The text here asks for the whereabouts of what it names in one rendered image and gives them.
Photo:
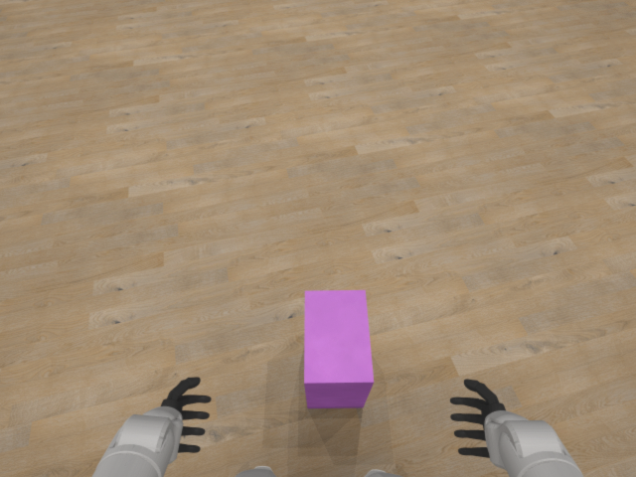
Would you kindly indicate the carton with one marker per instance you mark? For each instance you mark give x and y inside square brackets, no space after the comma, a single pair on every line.
[338,368]

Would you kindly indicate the robot left forearm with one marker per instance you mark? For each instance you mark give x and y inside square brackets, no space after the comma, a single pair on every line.
[144,445]

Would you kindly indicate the robot right hand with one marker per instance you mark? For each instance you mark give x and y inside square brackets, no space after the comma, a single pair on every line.
[488,405]

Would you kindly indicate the robot left hand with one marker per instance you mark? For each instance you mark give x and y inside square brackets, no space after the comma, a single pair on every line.
[177,401]

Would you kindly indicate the robot right forearm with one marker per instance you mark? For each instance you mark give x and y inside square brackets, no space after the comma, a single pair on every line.
[526,448]

